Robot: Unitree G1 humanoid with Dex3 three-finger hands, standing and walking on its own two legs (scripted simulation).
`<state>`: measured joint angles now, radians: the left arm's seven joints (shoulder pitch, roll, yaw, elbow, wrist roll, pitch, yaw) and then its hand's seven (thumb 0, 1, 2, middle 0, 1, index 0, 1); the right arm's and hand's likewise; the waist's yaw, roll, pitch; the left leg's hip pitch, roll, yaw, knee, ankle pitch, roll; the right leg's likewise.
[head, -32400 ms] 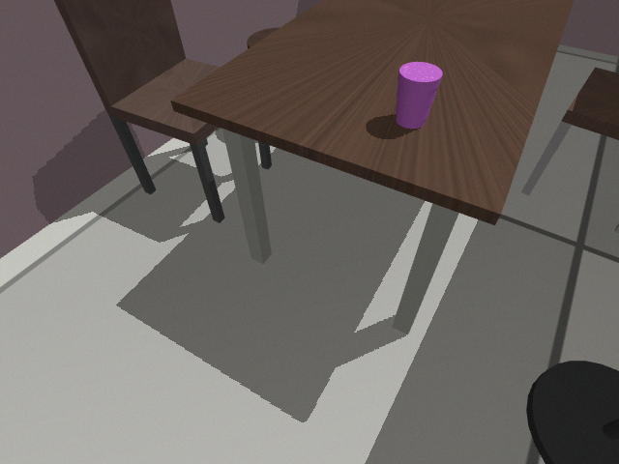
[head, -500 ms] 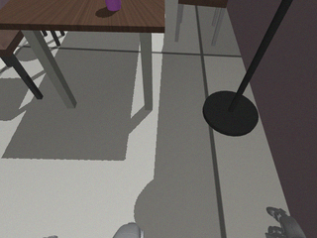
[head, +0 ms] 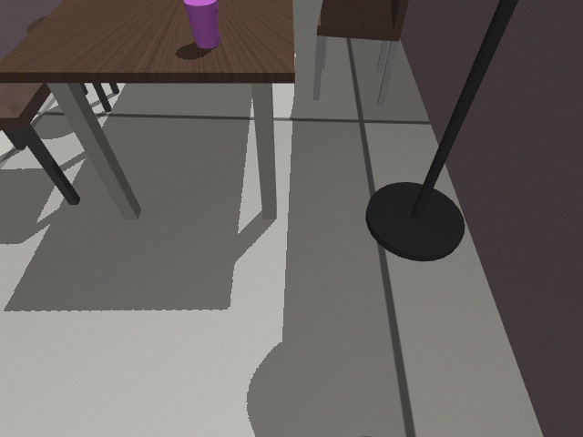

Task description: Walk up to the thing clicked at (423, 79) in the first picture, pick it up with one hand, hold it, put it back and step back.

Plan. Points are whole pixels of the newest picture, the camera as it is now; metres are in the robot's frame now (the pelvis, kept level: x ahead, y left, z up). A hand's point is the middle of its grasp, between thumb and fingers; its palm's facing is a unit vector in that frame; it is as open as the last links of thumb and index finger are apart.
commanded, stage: step back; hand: left
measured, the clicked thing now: (204, 22) +1.15 +0.26 +0.03
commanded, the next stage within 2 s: stand in 0.48 s
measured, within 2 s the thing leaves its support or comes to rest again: neither
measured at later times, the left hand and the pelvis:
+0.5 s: hand out of the picture +0.14 +0.27 -0.15, palm faces +0.05 -0.94 -0.34, open 7.4 cm; pelvis +0.05 +0.00 +0.00, yaw +2 degrees
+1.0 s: hand out of the picture +0.09 +0.25 -0.14, palm faces +0.00 -0.94 -0.34, open 7.4 cm; pelvis +0.03 +0.00 +0.02, yaw +1 degrees
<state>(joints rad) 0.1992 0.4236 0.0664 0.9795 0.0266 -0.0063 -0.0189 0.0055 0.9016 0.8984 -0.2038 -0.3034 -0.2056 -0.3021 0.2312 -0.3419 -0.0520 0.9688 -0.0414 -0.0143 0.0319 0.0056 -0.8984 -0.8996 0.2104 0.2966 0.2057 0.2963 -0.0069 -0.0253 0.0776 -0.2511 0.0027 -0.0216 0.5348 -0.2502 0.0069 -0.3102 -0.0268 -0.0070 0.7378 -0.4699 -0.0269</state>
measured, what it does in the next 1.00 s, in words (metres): stands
